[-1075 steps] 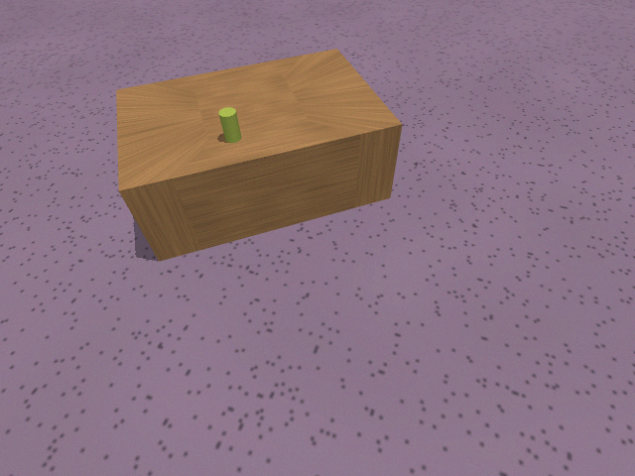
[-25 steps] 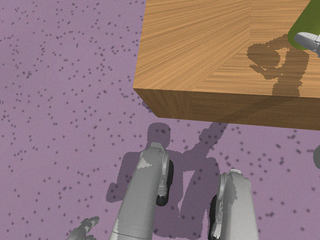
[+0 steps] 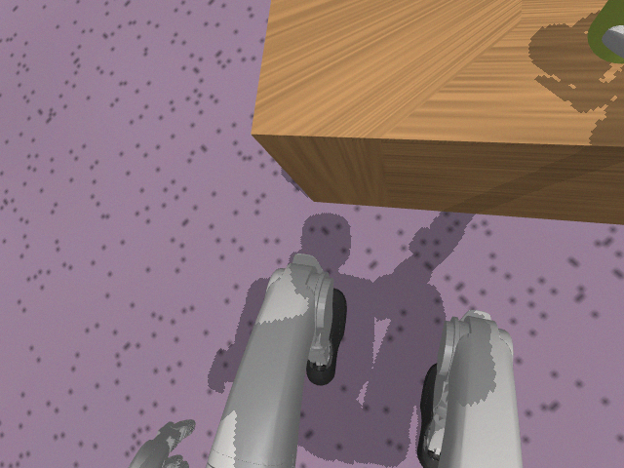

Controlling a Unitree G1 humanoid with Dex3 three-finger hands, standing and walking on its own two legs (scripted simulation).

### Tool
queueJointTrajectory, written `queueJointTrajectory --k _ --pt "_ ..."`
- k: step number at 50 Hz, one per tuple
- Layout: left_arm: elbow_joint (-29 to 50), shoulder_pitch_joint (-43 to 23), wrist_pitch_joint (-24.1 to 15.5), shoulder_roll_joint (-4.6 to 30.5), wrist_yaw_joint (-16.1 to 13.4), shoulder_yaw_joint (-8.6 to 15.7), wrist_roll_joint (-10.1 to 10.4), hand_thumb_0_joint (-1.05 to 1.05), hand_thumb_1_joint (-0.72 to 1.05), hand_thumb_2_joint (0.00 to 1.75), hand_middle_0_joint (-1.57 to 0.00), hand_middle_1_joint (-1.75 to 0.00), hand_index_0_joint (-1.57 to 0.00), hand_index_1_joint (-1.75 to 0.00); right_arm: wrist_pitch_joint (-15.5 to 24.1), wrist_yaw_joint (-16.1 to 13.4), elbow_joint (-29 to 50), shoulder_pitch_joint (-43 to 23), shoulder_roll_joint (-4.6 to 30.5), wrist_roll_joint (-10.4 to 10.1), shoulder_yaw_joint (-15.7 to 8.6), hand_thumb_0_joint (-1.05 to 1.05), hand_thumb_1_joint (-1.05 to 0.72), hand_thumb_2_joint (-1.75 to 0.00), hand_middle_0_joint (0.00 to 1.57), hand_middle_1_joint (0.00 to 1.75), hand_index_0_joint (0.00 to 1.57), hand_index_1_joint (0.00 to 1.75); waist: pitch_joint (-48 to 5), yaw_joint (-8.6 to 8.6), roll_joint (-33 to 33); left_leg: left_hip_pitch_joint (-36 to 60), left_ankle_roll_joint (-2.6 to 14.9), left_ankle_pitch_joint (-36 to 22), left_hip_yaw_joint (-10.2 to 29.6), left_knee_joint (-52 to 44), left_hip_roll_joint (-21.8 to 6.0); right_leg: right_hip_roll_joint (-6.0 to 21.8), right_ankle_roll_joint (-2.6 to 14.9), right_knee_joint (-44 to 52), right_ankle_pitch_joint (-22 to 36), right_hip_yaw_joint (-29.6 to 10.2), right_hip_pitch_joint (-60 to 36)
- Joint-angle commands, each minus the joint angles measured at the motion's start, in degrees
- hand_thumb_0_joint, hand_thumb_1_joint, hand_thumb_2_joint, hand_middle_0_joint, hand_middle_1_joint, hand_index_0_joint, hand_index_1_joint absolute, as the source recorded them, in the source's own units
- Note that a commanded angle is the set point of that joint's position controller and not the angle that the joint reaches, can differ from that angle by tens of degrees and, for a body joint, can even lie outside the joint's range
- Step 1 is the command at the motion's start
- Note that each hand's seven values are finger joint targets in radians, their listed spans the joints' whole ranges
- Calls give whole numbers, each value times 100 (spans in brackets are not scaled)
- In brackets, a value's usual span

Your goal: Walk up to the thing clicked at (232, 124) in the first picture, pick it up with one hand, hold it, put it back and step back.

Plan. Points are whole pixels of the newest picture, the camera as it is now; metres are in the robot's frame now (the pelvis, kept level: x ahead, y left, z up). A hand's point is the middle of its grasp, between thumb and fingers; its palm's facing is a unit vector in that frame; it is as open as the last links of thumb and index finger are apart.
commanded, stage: lower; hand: right
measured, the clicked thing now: out of the picture +0.60 -0.15 +0.02
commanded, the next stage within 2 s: loosen in 0.62 s
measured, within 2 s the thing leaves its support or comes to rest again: rests again in 1.64 s
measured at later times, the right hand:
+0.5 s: hand out of the picture +0.62 -0.18 -0.02, palm faces +0.13 +0.99 -0.03, open 10.0 cm
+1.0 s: hand out of the picture +0.62 -0.18 -0.03, palm faces +0.13 +0.99 -0.03, open 9.6 cm
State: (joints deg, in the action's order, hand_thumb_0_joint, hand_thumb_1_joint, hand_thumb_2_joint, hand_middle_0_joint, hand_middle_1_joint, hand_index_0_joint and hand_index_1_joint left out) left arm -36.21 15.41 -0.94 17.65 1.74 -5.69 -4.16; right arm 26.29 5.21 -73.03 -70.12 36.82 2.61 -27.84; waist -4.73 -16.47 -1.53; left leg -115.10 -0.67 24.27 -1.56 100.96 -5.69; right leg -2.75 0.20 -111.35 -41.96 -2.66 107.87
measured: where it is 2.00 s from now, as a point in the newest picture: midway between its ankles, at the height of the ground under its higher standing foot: (377, 392)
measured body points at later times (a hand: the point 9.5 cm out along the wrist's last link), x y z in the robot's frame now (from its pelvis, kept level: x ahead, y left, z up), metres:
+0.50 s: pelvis -0.01 +0.00 -0.03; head +0.26 -0.03 +0.33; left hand -0.02 +0.27 -0.13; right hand +0.61 -0.23 -0.02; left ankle +0.14 +0.14 -0.44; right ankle +0.05 -0.11 -0.44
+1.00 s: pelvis -0.01 +0.00 -0.04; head +0.26 -0.03 +0.32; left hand -0.02 +0.27 -0.14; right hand +0.61 -0.23 -0.02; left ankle +0.14 +0.14 -0.44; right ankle +0.05 -0.11 -0.44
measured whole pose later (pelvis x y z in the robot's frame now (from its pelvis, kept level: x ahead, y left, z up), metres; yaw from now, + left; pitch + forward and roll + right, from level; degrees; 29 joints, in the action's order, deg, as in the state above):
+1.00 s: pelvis -0.01 +0.00 -0.04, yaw +1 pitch +38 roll +5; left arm -33.5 15.9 2.0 18.4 2.2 -8.0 -4.3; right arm 21.5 2.8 -69.6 -73.4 38.6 3.7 -26.1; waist -2.5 -18.2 -1.6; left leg -121.3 -1.1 24.2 -2.0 107.3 -6.5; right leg -3.6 0.6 -119.3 -42.7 -3.6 115.0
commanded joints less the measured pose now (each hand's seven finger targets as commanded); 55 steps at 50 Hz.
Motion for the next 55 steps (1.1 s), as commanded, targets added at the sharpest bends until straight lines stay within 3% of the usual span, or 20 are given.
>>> queueJointTrajectory --k 1,2,7,9,16,18,20,25,28,30,31,33,34,37,38,44,45,46,49,55 --pt "-12 1587 30 1294 -107 416 -32 0 88 92 -21 -31 -21 -32 474 -8 1774 -3238 1533 -78 -3 0 -20 -139 130 148 134 148 -5000 -143 -1735 3708 285 -974 2 -501 107 88 -9 1488 1780 77 -2031" --pt "17 1586 44 1328 -112 405 -21 0 89 91 -21 -31 -21 -31 422 -18 1542 -3102 1385 -92 26 0 -19 -139 130 148 134 148 -4828 -209 -1599 3569 277 -948 -37 -484 97 89 -16 1478 1798 38 -2019" --pt "14 1566 85 1305 -92 376 -28 0 89 91 -21 -31 -21 -31 344 -109 1599 -3219 1533 -44 -37 0 -24 -142 133 151 138 151 -4629 -159 -1500 3510 264 -674 -34 -429 109 69 18 1424 1413 67 -1528" --pt "54 1513 93 1321 -84 331 -30 0 89 91 -21 -31 -21 -31 315 -136 1381 -3105 1484 -14 -5 0 -22 -140 133 150 137 150 -4395 -231 -1462 3311 248 -574 -74 -383 108 56 25 1392 1304 37 -1389" --pt "144 1545 168 1380 -61 284 -36 0 88 91 -21 -31 -21 -31 226 -126 1221 -2898 1377 44 98 0 -17 -137 130 147 135 147 -4261 -309 -1446 3143 245 -553 -127 -238 104 66 30 1272 1267 7 -1301" --pt "112 1621 192 1409 -60 291 -59 0 88 90 -22 -31 -21 -31 268 -127 1618 -3245 1544 55 77 0 -17 -136 130 146 134 146 -4393 -289 -1707 3016 259 -617 -132 -139 94 65 0 1253 1366 -48 -1406" --pt "161 1647 217 1393 -47 277 -48 0 88 90 -21 -31 -21 -31 190 -142 1463 -3036 1485 79 122 0 -18 -137 130 147 135 147 -4587 -272 -1675 3175 264 -660 -126 -150 96 65 0 1227 1440 4 -1510" --pt "166 1656 224 1412 -46 267 -39 0 88 91 -21 -31 -21 -31 185 -149 1807 -3314 1388 -26 147 0 -17 -131 130 143 134 143 -4477 -312 -1819 2955 274 -828 -160 -4 76 89 -43 1143 1751 -75 -1589" --pt "136 1671 248 1424 -36 278 -52 0 88 91 -21 -31 -21 -31 152 -208 1660 -3207 1318 17 225 0 -19 -131 129 142 133 142 -4456 -288 -1867 2864 285 -752 -151 32 80 87 -52 1115 1699 -64 -1605" --pt "125 1699 256 1434 -41 304 -53 0 87 91 -21 -31 -20 -31 158 -243 1809 -3243 1483 6 118 0 -17 -131 129 142 133 142 -4531 -247 -1790 3053 272 -671 -132 -41 78 65 -16 1104 1473 -2 -1422" --pt "126 1735 263 1431 -48 295 -57 0 87 91 -21 -31 -20 -31 136 -234 1734 -3265 1344 11 228 0 -18 -131 131 143 135 143 -4538 -384 -1651 3167 262 -695 -141 -70 81 52 7 1063 1425 22 -1310" --pt "112 1730 268 1499 -56 329 -57 0 87 91 -21 -31 -21 -31 124 -264 1658 -3150 1517 13 80 0 -15 -130 129 142 134 142 -4444 -318 -1583 3220 252 -632 -139 -67 83 41 23 1078 1332 44 -1133" --pt "164 1672 271 1394 -45 220 -49 0 87 91 -21 -31 -21 -31 109 -252 1547 -3072 1396 7 156 0 -14 -129 128 141 133 141 -4339 -307 -1578 3145 254 -691 -140 -23 81 45 14 1035 1419 59 -1128" --pt "185 1663 290 1459 -39 258 -59 0 87 91 -22 -31 -22 -31 143 -244 1840 -3314 1575 64 123 0 -6 -120 130 136 135 136 -4577 -310 -1764 3127 257 -694 -147 1 80 44 4 1028 1479 23 -1286" --pt "192 1693 304 1440 -33 231 -64 0 92 88 -22 -31 -22 -31 103 -247 1580 -2984 1486 67 119 0 1 -112 128 128 131 128 -4511 -319 -1679 3164 262 -798 -159 46 81 56 -5 986 1580 48 -1268" --pt "216 1714 326 1464 -51 269 -53 0 91 89 -22 -31 -22 -31 62 -234 2032 -3261 1630 28 71 0 14 -72 117 98 119 98 -4812 -301 -1788 3451 263 -896 -108 20 79 47 18 936 1610 95 -1268" --pt "220 1695 321 1418 -48 219 -41 0 91 89 -22 -31 -22 -31 28 -210 1763 -3135 1367 1 161 0 19 -67 116 94 118 95 -4587 -410 -1629 3317 259 -915 -135 41 67 39 12 942 1630 73 -1195" --pt "210 1689 321 1422 -42 233 -48 0 91 89 -22 -31 -22 -31 37 -223 1792 -3182 1447 4 118 0 19 -61 113 88 115 89 -4443 -382 -1666 3237 266 -810 -134 38 78 40 14 984 1519 56 -1047" --pt "227 1647 322 1433 -57 248 -40 0 89 91 -22 -31 -21 -31 33 -244 1850 -3253 1439 36 165 0 28 -54 100 78 101 78 -4316 -363 -1662 2994 244 -574 -157 -3 89 51 24 1030 1285 33 -1116" --pt "210 1627 323 1431 -51 224 -58 0 88 91 -22 -31 -22 -31 -38 -267 1286 -2957 1361 123 265 0 23 -42 84 62 84 62 -4168 -380 -1545 2972 242 -493 -171 29 99 48 37 980 1192 16 -941"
